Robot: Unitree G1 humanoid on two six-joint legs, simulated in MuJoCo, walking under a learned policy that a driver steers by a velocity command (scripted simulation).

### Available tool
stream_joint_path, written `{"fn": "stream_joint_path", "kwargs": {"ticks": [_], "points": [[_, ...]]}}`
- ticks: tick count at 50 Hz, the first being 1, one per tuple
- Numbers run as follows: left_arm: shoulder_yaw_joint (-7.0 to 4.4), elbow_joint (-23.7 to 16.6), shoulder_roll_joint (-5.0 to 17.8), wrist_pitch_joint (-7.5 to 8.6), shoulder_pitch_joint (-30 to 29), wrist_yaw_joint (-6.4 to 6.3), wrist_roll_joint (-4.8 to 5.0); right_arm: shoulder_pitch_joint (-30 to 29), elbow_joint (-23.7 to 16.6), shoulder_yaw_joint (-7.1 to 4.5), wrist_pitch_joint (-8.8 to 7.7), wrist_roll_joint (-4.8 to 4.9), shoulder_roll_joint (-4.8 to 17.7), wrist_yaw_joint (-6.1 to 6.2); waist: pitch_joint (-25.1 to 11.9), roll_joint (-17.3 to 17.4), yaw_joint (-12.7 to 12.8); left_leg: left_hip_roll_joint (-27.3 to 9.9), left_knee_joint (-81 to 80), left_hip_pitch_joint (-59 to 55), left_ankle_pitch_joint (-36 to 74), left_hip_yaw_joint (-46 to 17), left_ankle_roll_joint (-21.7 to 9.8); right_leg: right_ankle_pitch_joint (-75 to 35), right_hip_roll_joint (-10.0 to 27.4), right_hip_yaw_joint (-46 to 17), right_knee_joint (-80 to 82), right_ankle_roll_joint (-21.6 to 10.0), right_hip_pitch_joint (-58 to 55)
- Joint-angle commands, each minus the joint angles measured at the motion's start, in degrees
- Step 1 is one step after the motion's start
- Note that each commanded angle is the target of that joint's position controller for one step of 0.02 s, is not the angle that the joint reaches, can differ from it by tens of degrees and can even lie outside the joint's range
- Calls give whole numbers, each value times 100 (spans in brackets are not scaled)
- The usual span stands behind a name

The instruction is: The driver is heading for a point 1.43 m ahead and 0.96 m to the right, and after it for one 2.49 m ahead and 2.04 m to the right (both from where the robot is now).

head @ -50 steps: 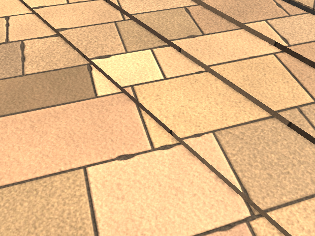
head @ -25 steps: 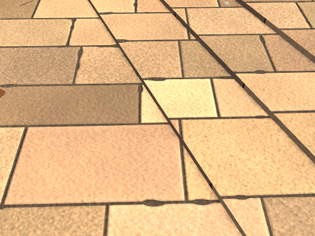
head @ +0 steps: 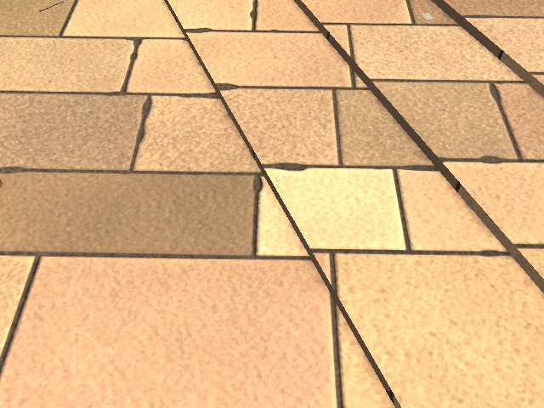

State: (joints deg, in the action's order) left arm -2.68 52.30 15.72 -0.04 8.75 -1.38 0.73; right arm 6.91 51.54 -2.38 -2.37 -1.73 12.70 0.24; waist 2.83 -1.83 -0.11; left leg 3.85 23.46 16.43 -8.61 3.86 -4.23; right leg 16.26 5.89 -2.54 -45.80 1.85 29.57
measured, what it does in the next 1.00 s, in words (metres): walks ahead, turning right: right foot, then left foot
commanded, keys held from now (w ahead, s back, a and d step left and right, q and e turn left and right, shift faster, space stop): e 0.54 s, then w+e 0.46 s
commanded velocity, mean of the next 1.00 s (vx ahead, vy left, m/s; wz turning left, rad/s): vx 0.15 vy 0.00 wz -0.52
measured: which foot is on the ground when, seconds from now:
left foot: down 0.00-0.14, up 0.16-0.56, down 0.58-1.00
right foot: up 0.00-0.12, down 0.14-0.58, up 0.60-0.98, down 1.00-1.00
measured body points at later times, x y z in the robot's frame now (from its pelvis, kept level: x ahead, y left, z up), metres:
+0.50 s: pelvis +0.05 -0.04 +0.01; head +0.09 -0.06 +0.45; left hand +0.24 +0.22 -0.10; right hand +0.14 -0.35 -0.11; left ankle +0.11 +0.10 -0.71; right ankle +0.03 -0.14 -0.74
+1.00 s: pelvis +0.14 -0.09 +0.00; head +0.16 -0.11 +0.45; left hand +0.44 +0.00 -0.09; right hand -0.02 -0.35 -0.12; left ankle +0.12 +0.09 -0.74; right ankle +0.13 -0.26 -0.71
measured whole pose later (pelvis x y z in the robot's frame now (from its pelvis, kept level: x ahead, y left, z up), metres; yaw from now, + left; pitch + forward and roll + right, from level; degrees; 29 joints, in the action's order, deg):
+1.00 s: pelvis +0.14 -0.09 +0.00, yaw -35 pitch +3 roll +1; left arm -3.5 40.4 16.7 0.2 6.4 1.9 1.2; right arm 18.3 49.9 -4.9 -3.4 0.9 17.3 0.6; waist 0.0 -1.0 -4.9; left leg -3.7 15.5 -0.6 -18.2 9.0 2.6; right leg 13.0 4.9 1.1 -41.2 0.2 31.5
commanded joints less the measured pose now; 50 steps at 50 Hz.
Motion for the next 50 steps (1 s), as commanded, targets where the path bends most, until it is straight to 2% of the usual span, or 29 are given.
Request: {"fn": "stream_joint_path", "kwargs": {"ticks": [1,4,5,6,7,8,9,10,11,12,13,14,18,24,26,27,28,29,30,31,32,33,34,35,38,42,46,49,50], "points": [[-165,-323,620,-34,6,7,10,-48,-286,-283,67,87,1126,151,-786,620,-40,-1883,-720,-456,1456,-914,-956,153,-77,186,61,-36,-533],[-187,-366,545,-64,50,62,8,-99,-302,-306,200,190,1126,223,-686,726,47,-1963,-361,-700,1351,-855,-776,192,-246,437,710,-163,-689],[-198,-318,512,-61,205,93,5,-156,-312,-317,241,245,1132,244,-692,735,164,-1887,-119,-676,1339,-733,-620,-180,-367,578,1245,-256,-992],[-234,-294,599,-56,329,114,-30,-4,-259,-324,265,295,1081,254,-680,619,219,-1687,231,-592,1029,-573,-338,-806,-408,464,1843,-418,-1329],[-352,-324,1046,-50,421,88,-75,162,-284,-299,260,226,888,250,-696,-285,84,-1163,1318,-128,306,-7,131,-2126,239,-573,2389,-750,-1770],[-455,-426,1571,-69,463,18,-58,26,-480,-248,221,5,650,225,-603,-1600,-49,-178,2633,1508,-2263,410,703,-4359,1345,-2159,2384,-1647,-2616],[-402,-401,1403,4,913,59,-220,-486,-665,-246,173,31,710,218,-1063,-1311,418,36,3630,2033,-3158,-396,722,-4200,1639,-2726,2570,-2269,-2859],[-398,-428,1309,96,787,65,-230,-526,-649,-295,165,168,838,208,-1025,-805,318,-157,4115,2229,-2835,-701,685,-3901,1363,-2359,2534,-2108,-2884],[-416,-515,1252,138,427,28,-123,-416,-561,-329,188,223,892,233,-923,-535,155,-282,4155,2357,-2348,-765,682,-3687,1076,-1950,2446,-1783,-2848],[-386,-606,1122,131,214,-3,-19,-387,-493,-361,220,190,964,269,-868,-355,106,-370,4020,2345,-2051,-785,716,-3548,936,-1742,2446,-1582,-2733],[-370,-650,1069,98,111,-41,25,-436,-524,-383,235,158,1003,291,-858,-341,51,-396,3888,2156,-1804,-812,749,-3508,849,-1651,2462,-1511,-2563],[-366,-663,1057,56,127,-63,11,-462,-550,-375,230,158,937,288,-895,-363,33,-322,3775,1968,-1621,-765,783,-3567,742,-1582,2481,-1502,-2455],[-427,-701,1159,-31,238,-139,10,-546,-574,-321,185,223,763,267,-960,-495,107,-210,2609,1636,-1209,-787,883,-3263,558,-1596,2484,-1473,-2566],[-465,-837,1234,-127,-15,-120,14,-500,-585,-341,133,256,941,172,-839,-764,123,-104,1504,770,-1104,-883,890,-2603,436,-2124,2511,-1426,-2139],[-455,-901,1220,-155,-143,-120,33,-309,-552,-362,73,269,1002,116,-830,-823,39,-87,915,435,-970,-884,812,-2612,358,-2334,2382,-1335,-2140],[-440,-950,1198,-175,-267,-135,63,-97,-494,-380,41,271,1016,85,-834,-805,-108,-89,326,82,-588,-834,743,-2472,229,-2353,2251,-1207,-2058],[-406,-1002,1115,-198,-326,-154,90,167,-419,-411,18,273,1062,56,-913,-703,-251,-187,-352,-492,-26,-783,645,-1704,18,-2286,2117,-1006,-1801],[-322,-1044,860,-207,-202,-159,45,370,-384,-484,31,215,1312,74,-1069,-176,-222,-931,-606,-1336,-22,-1367,381,-314,-332,-1982,1498,-721,-1079],[-235,-1082,479,-169,134,-120,27,360,-436,-549,103,130,1709,141,-1059,1302,79,-2075,-783,-1990,-173,-2778,-304,1702,-1277,-887,280,-403,203],[-318,-1204,852,-70,49,-96,34,364,-494,-534,67,-50,1683,100,-805,1623,-16,-2734,-1161,-1608,-1147,-3834,-925,1883,-1046,-768,-685,-337,917],[-419,-1157,1219,-27,-49,-69,66,128,-627,-457,0,-20,1367,106,-498,1167,-1,-2541,-1285,-1386,-1961,-3466,-888,1380,-682,-784,-1181,-332,1040],[-459,-1095,1247,-34,-21,-48,35,-61,-668,-422,-30,93,1207,139,-304,1088,58,-2210,-1331,-1302,-2211,-2969,-625,973,-575,-643,-1365,-264,1159],[-462,-1038,1167,-54,30,-40,3,-109,-714,-390,-47,178,1126,178,-237,1075,53,-2017,-1367,-1357,-2214,-2620,-448,681,-480,-552,-1531,-172,1273],[-433,-1061,1037,-40,-27,2,0,-9,-691,-372,-66,196,1113,215,-142,1052,-26,-1948,-1439,-1314,-1974,-2324,-410,382,-390,-471,-1680,-89,1350],[-353,-1223,744,76,-323,100,48,447,-603,-367,-168,141,1146,231,-80,934,-282,-1835,-1608,-1407,-1395,-1630,-441,-173,-249,-185,-1514,58,1483],[-269,-1465,571,159,-619,182,51,742,-543,-418,-219,145,1335,186,-85,901,-449,-1946,-1674,-1646,-755,-1081,-531,-571,-93,-41,-629,147,1430],[-161,-1640,435,152,-825,292,41,853,-520,-469,-208,209,1468,99,55,923,-498,-1994,-1595,-1383,-415,-454,-485,-586,-65,303,172,-1,796],[-139,-1752,468,108,-874,359,50,934,-503,-512,-160,309,1552,26,140,912,-452,-2138,-1364,-1435,-233,-219,-411,-201,-140,550,548,-257,413],[-154,-1770,507,95,-791,374,48,920,-501,-529,-131,345,1603,7,126,922,-358,-2196,-1180,-1427,119,-144,-369,-44,-224,657,672,-370,175]]}}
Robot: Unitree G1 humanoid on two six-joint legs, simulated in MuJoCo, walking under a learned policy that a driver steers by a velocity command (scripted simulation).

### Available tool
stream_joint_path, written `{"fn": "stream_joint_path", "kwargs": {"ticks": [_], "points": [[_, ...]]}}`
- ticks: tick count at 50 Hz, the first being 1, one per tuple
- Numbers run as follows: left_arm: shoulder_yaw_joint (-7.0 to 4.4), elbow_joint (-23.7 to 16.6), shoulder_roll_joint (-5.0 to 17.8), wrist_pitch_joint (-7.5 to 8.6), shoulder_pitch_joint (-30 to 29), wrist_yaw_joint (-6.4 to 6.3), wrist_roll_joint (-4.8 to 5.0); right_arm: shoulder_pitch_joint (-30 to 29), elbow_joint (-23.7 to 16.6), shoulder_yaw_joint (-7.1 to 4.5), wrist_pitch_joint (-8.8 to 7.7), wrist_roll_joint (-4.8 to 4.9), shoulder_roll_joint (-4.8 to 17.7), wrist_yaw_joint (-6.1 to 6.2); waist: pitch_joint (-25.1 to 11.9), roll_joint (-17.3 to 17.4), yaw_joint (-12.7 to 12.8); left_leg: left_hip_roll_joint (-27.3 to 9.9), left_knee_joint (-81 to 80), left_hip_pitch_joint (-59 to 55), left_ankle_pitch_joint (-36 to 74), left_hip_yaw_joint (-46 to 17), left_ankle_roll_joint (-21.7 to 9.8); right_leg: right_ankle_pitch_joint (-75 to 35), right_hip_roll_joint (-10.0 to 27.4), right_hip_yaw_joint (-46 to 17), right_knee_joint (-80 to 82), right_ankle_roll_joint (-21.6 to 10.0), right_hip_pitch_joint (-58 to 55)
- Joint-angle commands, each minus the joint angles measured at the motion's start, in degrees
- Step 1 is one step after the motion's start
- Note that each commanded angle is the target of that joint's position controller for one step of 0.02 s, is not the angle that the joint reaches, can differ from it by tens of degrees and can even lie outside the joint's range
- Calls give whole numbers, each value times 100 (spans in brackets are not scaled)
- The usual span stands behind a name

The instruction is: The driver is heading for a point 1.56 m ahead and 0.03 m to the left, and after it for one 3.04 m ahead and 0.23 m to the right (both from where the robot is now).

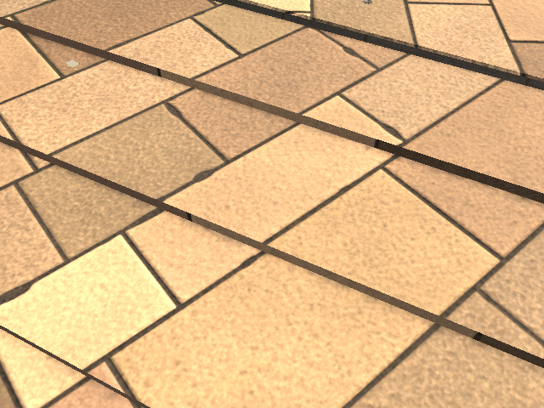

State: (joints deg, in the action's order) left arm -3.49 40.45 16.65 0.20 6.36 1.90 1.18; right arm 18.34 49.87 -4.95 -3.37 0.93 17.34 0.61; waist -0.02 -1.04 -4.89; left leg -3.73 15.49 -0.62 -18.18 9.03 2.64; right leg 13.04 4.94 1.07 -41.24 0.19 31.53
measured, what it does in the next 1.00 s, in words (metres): climbs: left foot 0.04 m higher, then right foot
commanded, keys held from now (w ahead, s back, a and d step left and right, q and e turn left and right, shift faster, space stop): w+e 0.12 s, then w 0.88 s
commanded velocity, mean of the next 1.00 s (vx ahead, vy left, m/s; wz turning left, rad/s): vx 0.48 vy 0.00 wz -0.21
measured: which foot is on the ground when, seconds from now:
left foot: down 0.00-0.08, up 0.10-0.50, down 0.52-1.00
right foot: down 0.00-0.56, up 0.58-0.94, down 0.96-1.00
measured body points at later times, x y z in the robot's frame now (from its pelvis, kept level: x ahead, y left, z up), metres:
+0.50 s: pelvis +0.27 -0.06 +0.00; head +0.30 -0.08 +0.45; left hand +0.30 +0.21 -0.12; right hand +0.45 -0.32 -0.09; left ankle +0.47 +0.02 -0.69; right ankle +0.09 -0.13 -0.74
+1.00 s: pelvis +0.53 -0.13 +0.04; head +0.55 -0.14 +0.49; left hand +0.78 +0.06 -0.04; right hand +0.50 -0.41 -0.09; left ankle +0.47 +0.01 -0.70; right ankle +0.63 -0.30 -0.67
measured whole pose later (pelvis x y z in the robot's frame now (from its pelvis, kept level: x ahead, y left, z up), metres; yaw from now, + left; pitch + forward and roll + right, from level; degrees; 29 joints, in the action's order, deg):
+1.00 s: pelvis +0.53 -0.13 +0.04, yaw -11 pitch +3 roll +1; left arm -0.9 41.2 14.2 3.8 5.6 1.4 0.9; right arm 19.7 48.2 -2.9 -3.5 1.3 16.9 -0.8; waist -0.4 -0.2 -5.1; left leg 0.4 15.0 2.0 -15.7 2.8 -0.4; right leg 11.1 4.8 -0.1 -34.4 0.1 31.7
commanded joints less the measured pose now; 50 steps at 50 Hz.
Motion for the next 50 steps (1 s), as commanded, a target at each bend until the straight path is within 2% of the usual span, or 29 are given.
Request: {"fn": "stream_joint_path", "kwargs": {"ticks": [1,3,4,5,6,7,8,9,10,14,17,19,21,23,25,26,27,28,29,30,31,32,34,36,39,43,47,49,50], "points": [[-124,-548,491,63,-272,55,-8,-325,-358,-283,-5,107,1203,-36,275,838,356,-1420,58,379,1997,-482,-965,307,-326,477,452,-342,-564],[-476,-31,1028,30,1421,2,29,-282,-412,-165,14,77,943,-36,-810,286,1198,-861,2619,1155,3724,255,-510,-174,-817,535,1198,-723,-3231],[-589,72,1599,-13,2067,-117,76,-242,-597,52,-41,-256,336,-63,-1063,-1144,1175,-449,4719,3010,-114,225,-167,-380,605,-1687,1398,-1144,-4612],[-557,-192,1910,119,1995,-64,6,-344,-973,140,-259,-183,155,-64,-1762,-1633,1028,446,6057,4747,-1698,-911,21,722,1687,-4891,2494,-2262,-5399],[-451,-160,1449,243,1903,-5,-18,-886,-1029,14,-413,92,762,-102,-1202,-617,1281,147,6428,5397,-1178,-1356,-55,798,1632,-4441,2725,-2191,-5112],[-350,-84,1123,290,1778,-23,-34,-935,-1046,23,-479,151,750,-131,-693,-664,1119,-104,6291,5585,-694,-1205,-206,572,1421,-3581,2599,-1974,-4665],[-258,-166,886,298,1385,-36,-63,-845,-893,30,-487,27,728,-100,-360,-201,895,-352,5925,5177,-209,-1188,-227,40,1140,-2848,2570,-1728,-3871],[-191,-255,721,294,1014,-56,-109,-760,-843,-1,-450,-81,747,-99,-142,-235,662,-467,5461,4713,139,-1188,-189,-594,903,-2338,2667,-1600,-3189],[-141,-311,619,288,832,-85,-162,-665,-797,-11,-374,-97,726,-139,-43,-383,500,-508,5340,4369,358,-1147,-161,-1097,733,-1998,2823,-1528,-2790],[-160,-127,734,349,1112,-218,-140,-838,-877,75,-192,-148,349,-180,64,-296,448,-333,4771,4339,1137,-830,68,-2591,508,-1151,3051,-1471,-2490],[-110,34,632,308,1416,-287,-125,-1458,-1127,164,-177,-103,172,-199,280,-294,640,-188,3684,4405,1828,-718,68,-2457,332,-820,3129,-1265,-2509],[-120,165,695,265,1751,-305,-100,-2183,-1396,303,-172,-76,-131,-249,535,-371,924,19,2819,4106,1865,-450,-7,-2146,436,-850,3453,-1237,-2368],[-123,270,794,299,1923,-281,-99,-2321,-1513,251,-215,-11,35,-314,537,-522,902,188,2640,3970,1753,-371,-221,-2462,688,-950,3458,-1281,-2730],[-132,321,828,295,1836,-297,-47,-2114,-1543,177,-257,8,236,-365,379,-605,666,247,2365,3916,1461,-445,-490,-3295,859,-869,3127,-1146,-3347],[-138,352,913,250,1716,-339,-70,-1495,-1474,68,-246,-40,457,-328,-221,-853,250,616,2308,2949,1061,-233,-746,-5719,791,-702,2224,-949,-3690],[-122,336,924,211,1559,-372,-68,-630,-1272,-28,-225,-71,643,-296,-715,-846,-214,769,2008,1810,1266,-179,-916,-6481,574,-511,1261,-794,-3521],[-67,251,771,210,1645,-389,-86,274,-1058,-119,-188,-135,903,-241,-1445,-483,-489,177,2016,-68,1296,-949,-1217,-5596,326,-479,-90,-637,-2376],[86,229,223,268,2365,-324,-71,1008,-899,-281,-154,-201,1367,-245,-2497,1327,-335,-1333,1205,-1843,-647,-4020,-2212,-1874,-724,-517,-2635,-274,-519],[45,306,466,395,1989,-216,-127,784,-908,-94,-180,-169,860,-221,-2450,1661,-339,-1593,34,-1693,-1347,-5654,-2174,1345,-1037,-1262,-3657,-357,179],[-71,168,739,465,1563,-117,67,141,-970,6,-187,-102,611,-170,-1214,1106,-101,-1638,-42,-721,-1845,-4934,-1953,1308,-734,-1232,-4260,-381,807],[-15,15,673,504,1147,-105,68,-178,-979,34,-161,-72,536,-141,-617,433,57,-1482,-144,180,-1479,-4219,-1777,996,-425,-890,-4136,-442,791],[-14,-64,563,515,958,-106,7,-379,-932,74,-183,-95,426,-160,-150,109,282,-1264,-293,877,-805,-3581,-1696,720,-178,-742,-3826,-457,731],[10,7,375,439,1173,-143,-1,-604,-911,134,-248,-166,193,-194,-72,347,611,-862,-515,1473,-77,-2822,-1608,419,94,-758,-3355,-446,248],[34,84,308,337,1291,-194,-27,-594,-848,121,-326,-86,257,-208,-51,420,689,-752,-747,1540,351,-2339,-1705,389,181,-598,-2777,-331,207],[74,-122,282,338,688,-229,-135,-347,-701,44,-368,-71,557,-157,122,376,535,-790,-986,1474,883,-1926,-1788,-216,338,-471,-1759,-60,570],[149,-207,133,407,43,-170,-86,-177,-649,-3,-257,-34,767,-101,154,449,247,-638,-964,1416,1136,-1340,-1580,-1122,166,-178,-176,122,141],[151,-405,205,434,-569,-76,-26,253,-438,-15,-103,47,867,-131,279,486,-55,-936,-707,640,847,-1519,-1500,-797,13,-47,682,56,314],[124,-483,301,472,-638,-28,1,303,-363,-34,-12,65,941,-121,304,551,-7,-1119,-527,305,878,-1630,-1412,-628,-47,-64,1034,-64,231],[89,-493,413,509,-756,-5,-15,545,-320,7,38,63,812,-119,212,252,-110,-977,-312,79,1249,-1561,-1341,-515,-211,137,1284,-112,24]]}}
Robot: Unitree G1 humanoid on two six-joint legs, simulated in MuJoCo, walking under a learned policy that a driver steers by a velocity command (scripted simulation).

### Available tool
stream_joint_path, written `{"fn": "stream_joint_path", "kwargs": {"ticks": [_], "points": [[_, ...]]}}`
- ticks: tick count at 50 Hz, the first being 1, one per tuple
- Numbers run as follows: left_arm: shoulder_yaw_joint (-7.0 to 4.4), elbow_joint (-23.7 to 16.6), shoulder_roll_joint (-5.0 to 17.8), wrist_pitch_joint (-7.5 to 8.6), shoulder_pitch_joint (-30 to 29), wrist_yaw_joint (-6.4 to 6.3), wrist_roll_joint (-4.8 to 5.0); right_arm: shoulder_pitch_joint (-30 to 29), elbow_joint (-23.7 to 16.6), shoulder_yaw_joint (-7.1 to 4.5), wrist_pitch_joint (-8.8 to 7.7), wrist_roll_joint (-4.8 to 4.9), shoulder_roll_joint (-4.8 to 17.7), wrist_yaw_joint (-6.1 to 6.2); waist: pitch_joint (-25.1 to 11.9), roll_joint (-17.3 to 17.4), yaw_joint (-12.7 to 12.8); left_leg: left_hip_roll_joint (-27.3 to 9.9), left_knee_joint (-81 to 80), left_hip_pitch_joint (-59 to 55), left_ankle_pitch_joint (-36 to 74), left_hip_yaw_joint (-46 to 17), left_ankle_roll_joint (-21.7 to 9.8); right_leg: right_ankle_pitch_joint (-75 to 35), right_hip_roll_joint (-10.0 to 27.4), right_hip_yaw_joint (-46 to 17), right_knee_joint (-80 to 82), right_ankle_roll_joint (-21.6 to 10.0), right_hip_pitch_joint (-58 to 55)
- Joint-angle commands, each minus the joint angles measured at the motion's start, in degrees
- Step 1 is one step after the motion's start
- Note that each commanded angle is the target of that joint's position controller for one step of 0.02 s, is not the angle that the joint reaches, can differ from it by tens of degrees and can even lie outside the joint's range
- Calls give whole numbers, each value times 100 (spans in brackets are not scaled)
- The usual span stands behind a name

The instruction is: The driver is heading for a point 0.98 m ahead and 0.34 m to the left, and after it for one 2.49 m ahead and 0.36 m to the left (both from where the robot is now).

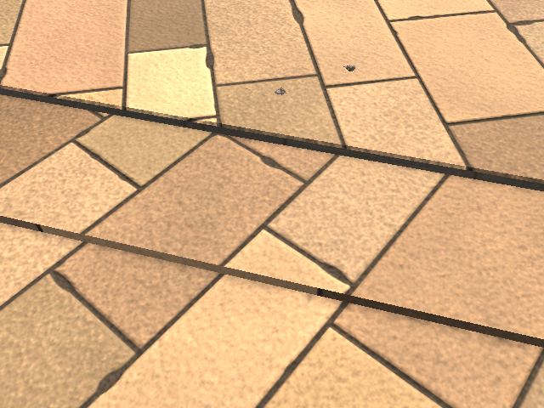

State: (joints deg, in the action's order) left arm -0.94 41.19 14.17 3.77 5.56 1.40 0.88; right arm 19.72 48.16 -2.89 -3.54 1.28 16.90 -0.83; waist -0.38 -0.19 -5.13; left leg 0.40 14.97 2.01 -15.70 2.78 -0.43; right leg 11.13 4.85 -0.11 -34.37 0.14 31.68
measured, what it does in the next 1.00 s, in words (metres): climbs, turning left: left foot, then right foot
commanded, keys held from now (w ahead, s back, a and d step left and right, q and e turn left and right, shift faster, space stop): w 0.08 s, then w+q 0.92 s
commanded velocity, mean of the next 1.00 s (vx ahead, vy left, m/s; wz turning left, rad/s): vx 0.50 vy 0.00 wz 0.41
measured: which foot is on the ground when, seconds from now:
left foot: down 0.00-0.08, up 0.10-0.44, down 0.46-0.90, up 0.92-1.00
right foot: down 0.00-0.50, up 0.52-0.90, down 0.92-1.00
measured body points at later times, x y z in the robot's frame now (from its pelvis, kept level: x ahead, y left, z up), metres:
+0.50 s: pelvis +0.24 +0.02 +0.00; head +0.24 +0.05 +0.45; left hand +0.28 +0.31 -0.14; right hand +0.42 -0.23 -0.09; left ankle +0.29 +0.12 -0.71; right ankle +0.13 -0.15 -0.72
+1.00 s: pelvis +0.46 +0.09 +0.02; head +0.46 +0.09 +0.47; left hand +0.46 +0.41 -0.06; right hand +0.72 -0.08 -0.07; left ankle +0.32 +0.16 -0.64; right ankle +0.52 +0.00 -0.70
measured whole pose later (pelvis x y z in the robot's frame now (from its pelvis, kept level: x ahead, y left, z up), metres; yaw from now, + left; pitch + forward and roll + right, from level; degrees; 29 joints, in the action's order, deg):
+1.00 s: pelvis +0.46 +0.09 +0.02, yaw +29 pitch +0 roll -2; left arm -5.2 39.3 15.9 4.2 9.4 0.0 -0.3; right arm 13.2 38.8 -4.5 -2.5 2.1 16.9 0.4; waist 0.0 2.2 1.3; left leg 3.9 63.7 21.0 -25.9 -8.1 -1.2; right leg 16.2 -0.8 5.5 -33.8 -1.9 17.8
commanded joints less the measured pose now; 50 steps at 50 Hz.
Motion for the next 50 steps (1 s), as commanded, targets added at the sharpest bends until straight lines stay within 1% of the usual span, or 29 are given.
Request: {"fn": "stream_joint_path", "kwargs": {"ticks": [1,2,3,4,5,6,7,10,16,21,23,24,25,26,27,28,29,31,36,38,41,43,44,45,46,47,48,49,50], "points": [[-219,-561,712,192,-643,56,29,616,-69,-152,88,42,812,24,-45,41,-22,-1266,186,-280,1961,-812,-879,-566,-379,384,1042,-229,-688],[-351,-412,922,218,-146,63,7,659,-44,-123,92,45,857,29,-673,46,268,-1072,1027,-112,3319,-565,-665,-980,-493,346,1101,-425,-1977],[-484,-99,1096,182,864,51,7,266,-177,-129,68,50,991,51,-1364,281,855,-978,2025,636,3584,-416,-419,-1208,-246,28,997,-635,-3483],[-645,211,1522,64,2022,-9,-19,-69,-421,0,-21,-75,678,-8,-2133,-232,1353,-705,3511,2110,2002,-235,-157,-935,796,-1031,815,-1131,-5306],[-684,453,1566,-47,2564,-57,25,-94,-507,136,-79,-22,119,-71,-2500,-1267,1397,-100,4943,3890,-1458,-346,16,-61,1757,-2710,1295,-1722,-6362],[-596,289,1254,-64,2155,-116,-63,-376,-501,18,-125,123,540,-82,-1813,-622,1398,-335,5486,4295,-1482,-825,-46,323,1728,-2596,1629,-1540,-5554],[-485,126,925,-41,1504,-149,-141,-822,-548,-57,-107,194,651,-73,-1049,-325,1213,-554,5389,4274,-1077,-725,-109,210,1330,-1799,1747,-1147,-4709],[-379,98,585,86,686,-134,-138,-658,-526,-58,94,66,425,-51,-213,-804,644,-797,5013,3723,-395,-602,167,294,1044,-923,2296,-1075,-3005],[-463,98,890,196,171,-221,-237,-612,-575,-71,383,-23,317,-57,15,-769,122,-798,4253,2928,663,-367,349,72,929,273,2652,-902,-2114],[-608,266,1231,47,334,-190,-85,-1150,-801,-103,485,3,366,-149,438,-513,206,-761,3048,2607,-233,149,-14,265,1164,628,2528,-858,-2610],[-633,292,1271,-42,163,-184,-37,-466,-635,-219,499,11,470,-153,190,-495,-187,-440,2621,1776,-342,512,-216,-1157,1058,939,1463,-782,-2721],[-565,267,1065,-125,116,-209,-72,800,-202,-412,484,2,747,-140,-403,59,-713,113,2188,374,-355,709,-375,-2126,615,1262,-335,-648,-2383],[-470,-48,824,-148,130,-246,-109,1544,121,-620,461,21,1305,-103,-528,1322,-829,-101,2034,-1021,-397,-243,-810,-799,-20,1379,-2515,-178,-658],[-316,-226,380,-51,-29,-154,-128,1394,78,-588,410,18,1331,-92,-451,2222,-487,-937,950,-1261,-1108,-2400,-1259,2231,-658,747,-4272,43,894],[-271,-392,425,143,-113,-22,17,980,-199,-340,241,6,930,-152,-607,1661,-126,-1405,220,-744,-930,-3531,-1255,2334,-405,-243,-4582,-175,928],[-304,-450,592,230,-364,22,146,595,-395,-277,138,11,785,-195,-414,744,56,-1468,110,-287,-530,-3320,-1093,1986,-237,-281,-4179,-262,717],[-337,-530,705,248,-553,-20,87,216,-496,-249,85,73,714,-232,-119,93,238,-1351,93,111,-395,-3001,-950,1829,-158,-166,-3629,-253,757],[-335,-652,658,145,-563,-118,62,-381,-652,-185,44,-38,685,-132,-215,472,602,-1379,-165,645,-358,-2974,-990,1712,-24,-184,-2992,-125,438],[-318,-817,445,-38,-1011,-109,-96,65,-743,-175,-60,11,567,150,-305,281,483,-954,-234,488,628,-2216,-813,531,-336,76,-2166,89,432],[-292,-1002,324,-16,-1366,-56,-63,204,-707,-189,-6,-24,540,211,-273,459,465,-842,-207,475,817,-2114,-727,243,-492,248,-1605,155,263],[-377,-1101,456,3,-1363,-36,8,-42,-836,-267,67,15,676,245,-286,790,654,-882,4,370,993,-2223,-705,374,-522,287,-904,211,-180],[-530,-1019,726,-36,-684,-118,50,-555,-1037,-346,82,-9,857,217,-496,1031,1092,-873,469,634,2074,-2293,-567,643,-542,330,-618,143,-1252],[-661,-807,948,-64,192,-194,84,-944,-1190,-370,68,-38,870,195,-738,1151,1492,-796,1050,1017,2865,-2343,-483,399,-538,280,-343,42,-2292],[-764,-477,1110,-73,1218,-268,85,-1269,-1294,-311,37,-47,618,150,-1026,761,1927,-420,2341,1530,3068,-2117,-304,-170,-320,65,448,-159,-3523],[-713,-208,999,-38,1721,-246,-31,-1105,-1368,-123,-1,-181,-94,69,-1345,-442,1751,224,3975,2652,-289,-1787,-267,-2,303,-535,432,-288,-4907],[-586,-240,852,12,1689,-174,-208,-1022,-1546,-1,-77,-92,-381,90,-664,-1218,1411,604,5215,4070,-1541,-1533,-302,-486,1125,-2202,970,-790,-4787],[-587,-477,1041,113,797,-121,-312,-125,-1666,-84,-120,182,-114,101,-261,-1935,537,361,5918,4463,-1424,-1369,-248,511,1940,-3891,2163,-1752,-3745],[-494,-495,506,165,471,-116,-149,-374,-1553,-193,-39,207,335,127,344,-1052,497,-129,6121,4376,-985,-1113,-155,1255,1885,-3444,2338,-1833,-3038],[-440,-411,305,188,450,-118,-54,-591,-1539,-244,47,155,455,112,615,-451,506,-306,6041,4181,-683,-1075,-86,1569,1513,-2642,2436,-1585,-2560]]}}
